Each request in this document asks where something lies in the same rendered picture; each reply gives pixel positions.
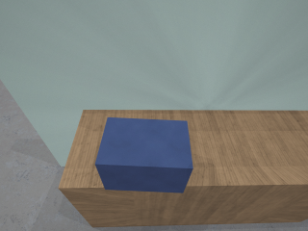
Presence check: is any pedestal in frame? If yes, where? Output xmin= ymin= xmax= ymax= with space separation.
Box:
xmin=58 ymin=110 xmax=308 ymax=228

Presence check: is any carton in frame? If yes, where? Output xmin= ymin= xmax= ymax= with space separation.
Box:
xmin=95 ymin=117 xmax=193 ymax=193

